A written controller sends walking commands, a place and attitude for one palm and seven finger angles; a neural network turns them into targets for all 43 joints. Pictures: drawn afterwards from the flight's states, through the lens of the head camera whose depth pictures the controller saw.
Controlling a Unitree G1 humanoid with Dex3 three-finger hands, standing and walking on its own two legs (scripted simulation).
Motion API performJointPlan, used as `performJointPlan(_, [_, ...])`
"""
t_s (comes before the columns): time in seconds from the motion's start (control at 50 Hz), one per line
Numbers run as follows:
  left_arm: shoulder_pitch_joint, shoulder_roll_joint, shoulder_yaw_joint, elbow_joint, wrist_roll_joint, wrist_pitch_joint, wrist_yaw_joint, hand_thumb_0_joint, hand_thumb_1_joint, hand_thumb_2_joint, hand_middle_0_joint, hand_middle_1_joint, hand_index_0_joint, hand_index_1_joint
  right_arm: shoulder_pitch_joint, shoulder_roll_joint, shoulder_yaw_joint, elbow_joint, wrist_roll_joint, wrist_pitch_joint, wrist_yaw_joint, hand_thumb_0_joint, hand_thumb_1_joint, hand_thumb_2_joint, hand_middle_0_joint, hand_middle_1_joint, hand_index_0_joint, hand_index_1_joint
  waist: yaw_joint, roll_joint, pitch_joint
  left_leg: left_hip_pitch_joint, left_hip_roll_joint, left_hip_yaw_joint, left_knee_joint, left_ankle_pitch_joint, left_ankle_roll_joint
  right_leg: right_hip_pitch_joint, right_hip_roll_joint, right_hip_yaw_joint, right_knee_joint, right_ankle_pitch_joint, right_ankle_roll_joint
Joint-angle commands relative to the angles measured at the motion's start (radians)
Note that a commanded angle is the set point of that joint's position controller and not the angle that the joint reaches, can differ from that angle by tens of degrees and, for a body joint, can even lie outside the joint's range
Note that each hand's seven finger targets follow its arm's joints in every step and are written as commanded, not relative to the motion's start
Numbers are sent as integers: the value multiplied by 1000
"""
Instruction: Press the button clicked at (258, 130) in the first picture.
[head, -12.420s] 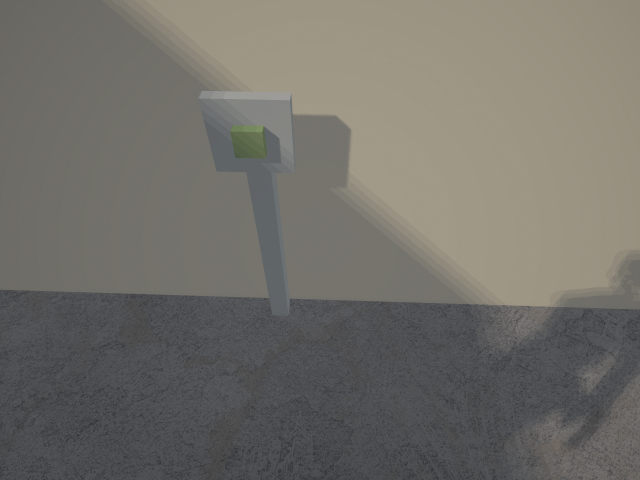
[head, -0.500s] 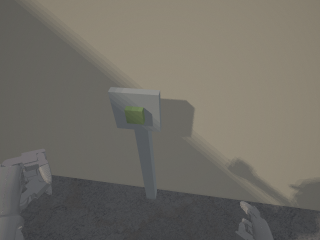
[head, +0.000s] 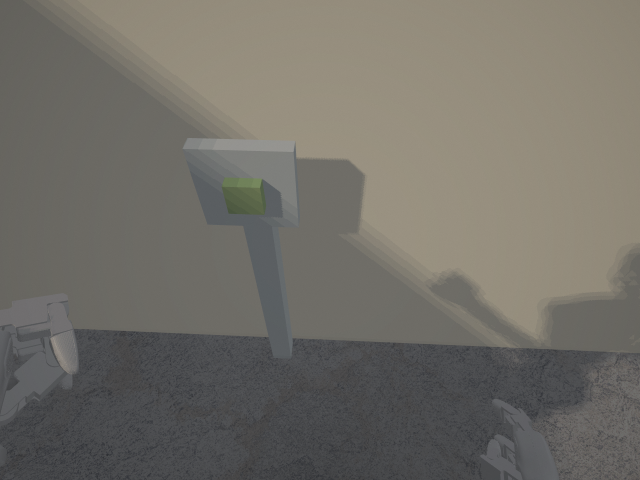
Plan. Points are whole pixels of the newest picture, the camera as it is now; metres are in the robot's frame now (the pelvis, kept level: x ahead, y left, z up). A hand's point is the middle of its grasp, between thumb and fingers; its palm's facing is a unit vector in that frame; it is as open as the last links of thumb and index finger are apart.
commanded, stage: step back with the hand held close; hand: left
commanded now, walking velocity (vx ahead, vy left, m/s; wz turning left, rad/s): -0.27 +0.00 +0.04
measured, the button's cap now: (245, 195) +0.56 +0.17 +0.01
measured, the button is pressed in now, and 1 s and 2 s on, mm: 0 0 0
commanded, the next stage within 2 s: stop stepping back and stand still in 0.84 s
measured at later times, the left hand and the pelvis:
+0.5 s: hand out of the picture +0.08 +0.25 +0.17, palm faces +0.45 -0.77 -0.45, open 3.1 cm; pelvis -0.09 +0.00 -0.02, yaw +4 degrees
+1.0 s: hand out of the picture -0.02 +0.25 +0.18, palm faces +0.41 -0.82 -0.40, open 3.1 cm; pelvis -0.20 +0.01 -0.02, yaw +0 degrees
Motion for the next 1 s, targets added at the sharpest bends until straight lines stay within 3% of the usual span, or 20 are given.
performJointPlan(0.0, [30, 145, 146, -196, -4, -77, 42, 0, 900, 900, -1300, -1500, -1300, -1500, -109, -106, -34, -175, 1, -59, -11, 0, -900, -900, 200, 300, 200, 300, 18, 37, -188, 38, 74, -71, -63, 293, 20, 62, -14, -9, 33, 280, -1])
performJointPlan(0.16, [-28, 130, 131, -180, 22, -109, 54, 0, 900, 900, -1300, -1500, -1300, -1500, -108, -125, -34, -173, 2, -90, -15, 0, -900, -900, 200, 300, 200, 300, 4, 42, -59, -275, 97, -130, -163, -316, 56, 83, 1, 30, 45, -15, -2])
performJointPlan(0.24, [-63, 120, 128, -220, 40, -133, 59, 0, 900, 900, -1300, -1500, -1300, -1500, -88, -123, -33, -172, -6, -116, -17, 0, -900, -900, 200, 300, 200, 300, 1, 55, -60, -362, 115, -164, -168, -450, 70, 97, 15, 40, 82, -131, -5])
performJointPlan(0.36, [-60, 154, 163, -284, 39, -160, 70, 0, 900, 900, -1300, -1500, -1300, -1500, -71, -112, -34, -154, -16, -156, -16, 0, -900, -900, 200, 300, 200, 300, -2, 46, -117, -259, 74, -148, -75, -378, 50, 3, -3, 99, 49, -107, -31])
performJointPlan(0.46, [-76, 142, 143, -209, 28, -164, 85, 0, 900, 900, -1300, -1500, -1300, -1500, -39, -103, -43, -98, -19, -147, -9, 0, -900, -900, 200, 300, 200, 300, -17, -128, -83, -23, -18, -66, 244, -257, -11, -354, -149, 244, -165, -302, -98])
performJointPlan(0.5, [-111, 131, 114, -190, 29, -157, 92, 0, 900, 900, -1300, -1500, -1300, -1500, -41, -92, -37, -82, -19, -132, -4, 0, -900, -900, 200, 300, 200, 300, -27, -171, -67, 58, -18, -72, 282, -205, -15, -449, -178, 203, -181, -313, -103])
performJointPlan(0.56, [-143, 153, 124, -204, 28, -160, 95, 0, 900, 900, -1300, -1500, -1300, -1500, -64, -104, -34, -89, -17, -125, -17, 0, -900, -900, 200, 300, 200, 300, -31, -53, -32, -13, 55, -180, 76, -300, 20, -440, -71, 97, -53, -348, -47])
performJointPlan(0.6, [-116, 141, 149, -227, 32, -163, 92, 0, 900, 900, -1300, -1500, -1300, -1500, -98, -124, -27, -116, -24, -142, -26, 0, -900, -900, 200, 300, 200, 300, -18, 252, -53, -440, 287, -488, -347, -678, 122, -71, 109, -2, 466, -245, 7])
performJointPlan(0.62, [-154, 160, 168, -266, 46, -163, 88, 0, 900, 900, -1300, -1500, -1300, -1500, -106, -99, -35, -116, -33, -157, -22, 0, -900, -900, 200, 300, 200, 300, -9, 296, -98, -544, 357, -547, -416, -660, 165, 31, 133, 25, 769, -240, 6])
performJointPlan(0.68, [-113, 197, 199, -320, 21, -177, 88, 0, 900, 900, -1300, -1500, -1300, -1500, -109, -91, -62, -87, -34, -181, 8, 0, -900, -900, 200, 300, 200, 300, 15, 113, -205, -245, 295, -354, -239, -322, 129, -117, 100, 48, 779, -288, -11])
performJointPlan(0.76, [2, 165, 171, -314, -10, -159, 81, 0, 900, 900, -1300, -1500, -1300, -1500, -118, -76, -54, -80, -19, -195, 40, 0, -900, -900, 200, 300, 200, 300, 18, 312, -220, -227, 217, -167, -303, -396, 19, 22, 110, -111, 470, -363, -41])
performJointPlan(0.8, [-27, 172, 162, -319, -27, -168, 65, 0, 900, 900, -1300, -1500, -1300, -1500, -95, -64, -36, -59, -26, -201, 42, 0, -900, -900, 200, 300, 200, 300, 12, 281, -198, -166, 211, -167, -306, -352, -29, 29, 111, -123, 197, -414, -61])
performJointPlan(0.82, [-44, 183, 169, -312, -29, -176, 56, 0, 900, 900, -1300, -1500, -1300, -1500, -86, -63, -37, -44, -31, -198, 40, 0, -900, -900, 200, 300, 200, 300, 11, 214, -185, -116, 194, -140, -232, -312, -63, 0, 69, -82, 10, -399, -79])
performJointPlan(0.84, [-72, 195, 170, -304, -23, -184, 54, 0, 900, 900, -1300, -1500, -1300, -1500, -58, -51, -37, -22, -27, -190, 39, 0, -900, -900, 200, 300, 200, 300, 1, 42, -175, -13, 111, -51, 7, -199, -98, -129, -53, 75, -168, -395, -129])
performJointPlan(0.86, [-100, 227, 185, -313, -13, -191, 67, 0, 900, 900, -1300, -1500, -1300, -1500, -43, -42, -43, 3, -20, -179, 36, 0, -900, -900, 200, 300, 200, 300, -2, -137, -168, 82, 34, -48, 367, -112, -112, -371, -288, 394, -307, -377, -208])
performJointPlan(0.88, [-162, 250, 178, -337, -12, -200, 80, 0, 900, 900, -1300, -1500, -1300, -1500, -99, -44, -34, 1, -32, -176, 28, 0, -900, -900, 200, 300, 200, 300, 21, -188, -88, -65, -19, -59, 599, -234, -100, -348, -405, 415, -296, -69, -258])
performJointPlan(0.9, [-185, 291, 235, -355, -3, -210, 97, 0, 900, 900, -1300, -1500, -1300, -1500, -109, -41, -10, -18, -47, -181, 19, 0, -900, -900, 200, 300, 200, 300, 20, -138, -108, -183, -19, -33, 627, -273, -91, -193, -367, 255, -183, 407, -225])
performJointPlan(0.92, [-178, 213, 161, -276, 12, -186, 71, 0, 900, 900, -1300, -1500, -1300, -1500, -89, -26, -8, -11, -25, -177, 14, 0, -900, -900, 200, 300, 200, 300, 14, -249, -180, -234, -15, -65, 544, -231, -73, -41, -280, 159, -55, 638, -178])
performJointPlan(0.94, [-172, 186, 137, -266, 13, -161, 57, 0, 900, 900, -1300, -1500, -1300, -1500, -105, -32, -10, -56, -13, -172, 4, 0, -900, -900, 200, 300, 200, 300, 2, -283, -133, -189, 1, -45, 410, -145, -54, -15, -222, 123, 22, 697, -151])
performJointPlan(0.98, [-125, 141, 125, -175, 1, -114, 45, 0, 900, 900, -1300, -1500, -1300, -1500, -83, -52, 1, -51, -5, -166, -16, 0, -900, -900, 200, 300, 200, 300, -40, -130, -106, 84, -39, 12, 56, 122, -29, -123, -119, -13, 183, 543, -58])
